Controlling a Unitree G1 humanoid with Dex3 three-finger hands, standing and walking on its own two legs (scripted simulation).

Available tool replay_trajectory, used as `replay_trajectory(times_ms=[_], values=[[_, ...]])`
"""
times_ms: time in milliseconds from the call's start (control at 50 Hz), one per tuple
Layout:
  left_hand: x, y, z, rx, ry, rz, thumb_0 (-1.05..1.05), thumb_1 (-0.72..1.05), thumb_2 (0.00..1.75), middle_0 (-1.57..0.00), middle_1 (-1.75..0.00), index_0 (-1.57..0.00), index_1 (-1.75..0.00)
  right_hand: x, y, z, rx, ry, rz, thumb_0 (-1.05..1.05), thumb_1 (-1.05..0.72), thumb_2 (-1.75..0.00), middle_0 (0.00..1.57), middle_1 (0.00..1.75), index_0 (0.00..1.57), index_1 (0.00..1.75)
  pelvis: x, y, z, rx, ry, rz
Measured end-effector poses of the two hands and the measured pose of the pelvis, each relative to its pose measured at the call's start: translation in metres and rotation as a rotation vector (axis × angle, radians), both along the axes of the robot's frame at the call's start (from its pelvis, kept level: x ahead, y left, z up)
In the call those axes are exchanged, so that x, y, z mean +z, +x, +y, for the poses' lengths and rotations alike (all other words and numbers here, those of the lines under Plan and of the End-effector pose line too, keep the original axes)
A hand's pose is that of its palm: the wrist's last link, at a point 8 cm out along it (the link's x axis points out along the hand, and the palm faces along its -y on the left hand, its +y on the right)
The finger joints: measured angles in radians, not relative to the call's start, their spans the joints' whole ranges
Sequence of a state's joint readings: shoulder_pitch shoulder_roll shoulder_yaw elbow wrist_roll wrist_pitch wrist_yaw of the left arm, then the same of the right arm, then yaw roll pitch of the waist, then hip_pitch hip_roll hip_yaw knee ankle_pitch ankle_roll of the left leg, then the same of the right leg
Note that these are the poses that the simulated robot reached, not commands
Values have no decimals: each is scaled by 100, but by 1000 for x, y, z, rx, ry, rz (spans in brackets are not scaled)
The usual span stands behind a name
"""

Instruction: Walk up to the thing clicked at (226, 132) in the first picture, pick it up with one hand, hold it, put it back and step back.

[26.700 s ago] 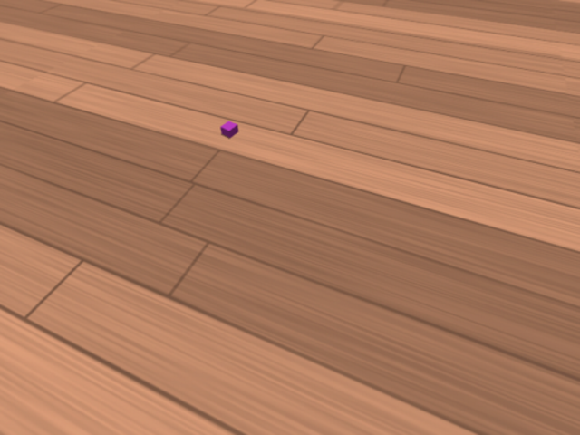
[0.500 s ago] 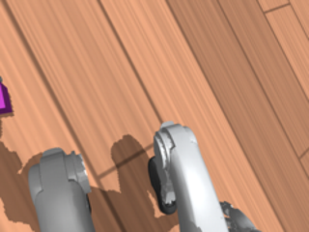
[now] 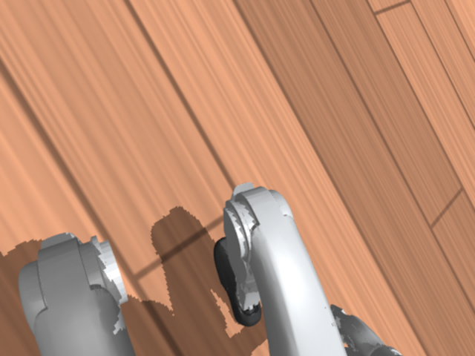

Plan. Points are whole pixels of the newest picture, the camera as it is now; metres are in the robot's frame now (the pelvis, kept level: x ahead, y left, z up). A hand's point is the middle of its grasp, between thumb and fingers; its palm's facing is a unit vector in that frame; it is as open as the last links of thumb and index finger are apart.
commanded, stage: rest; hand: left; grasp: from above
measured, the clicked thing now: out of the picture +0.45 +0.35 -0.26
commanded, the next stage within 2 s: open in 0.54 s
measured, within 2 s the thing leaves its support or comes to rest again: rests again in 0.22 s
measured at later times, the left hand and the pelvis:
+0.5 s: hand out of the picture +0.44 +0.35 -0.22, palm faces -0.43 -0.15 -0.89, open 9.8 cm; pelvis +0.00 +0.00 +0.00, yaw -1 degrees
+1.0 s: hand out of the picture +0.44 +0.34 -0.23, palm faces -0.44 -0.15 -0.89, open 10.3 cm; pelvis +0.00 +0.00 +0.00, yaw -1 degrees
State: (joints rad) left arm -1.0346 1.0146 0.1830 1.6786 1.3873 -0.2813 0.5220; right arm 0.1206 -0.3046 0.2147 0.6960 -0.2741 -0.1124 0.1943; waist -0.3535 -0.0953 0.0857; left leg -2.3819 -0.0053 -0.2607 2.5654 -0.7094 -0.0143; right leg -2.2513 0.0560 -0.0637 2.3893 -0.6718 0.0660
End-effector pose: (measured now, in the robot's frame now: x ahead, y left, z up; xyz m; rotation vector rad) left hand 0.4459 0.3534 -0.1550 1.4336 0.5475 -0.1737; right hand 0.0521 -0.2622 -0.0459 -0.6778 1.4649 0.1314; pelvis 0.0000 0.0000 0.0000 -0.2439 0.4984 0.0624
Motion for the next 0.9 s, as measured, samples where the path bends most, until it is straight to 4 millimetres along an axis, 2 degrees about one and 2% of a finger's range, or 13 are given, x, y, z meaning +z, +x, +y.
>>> replay_trajectory(times_ms=[400, 680, 900], values=[[-12, 1, -2, -9, -4, -1, -1, 2, 37, -82, -36, -83, -35, -1, 2, 13, 63, 35, -2, 0, -91, -90, 20, 30, 20, 30, -3, -1, 3, -10, -16, -24], [-12, 2, -3, -1, 1, 1, -1, 2, 36, -82, -34, -84, -34, -2, 5, 15, 94, 67, -18, 0, -91, -90, 20, 30, 20, 30, -5, -3, 2, -17, -18, -39], [-15, -1, -5, -7, 0, 12, -1, 0, 54, -72, -46, -71, -47, 0, 5, 16, 105, 73, -13, 0, -91, -90, 20, 30, 20, 30, -3, -3, 1, -17, -18, -43]])
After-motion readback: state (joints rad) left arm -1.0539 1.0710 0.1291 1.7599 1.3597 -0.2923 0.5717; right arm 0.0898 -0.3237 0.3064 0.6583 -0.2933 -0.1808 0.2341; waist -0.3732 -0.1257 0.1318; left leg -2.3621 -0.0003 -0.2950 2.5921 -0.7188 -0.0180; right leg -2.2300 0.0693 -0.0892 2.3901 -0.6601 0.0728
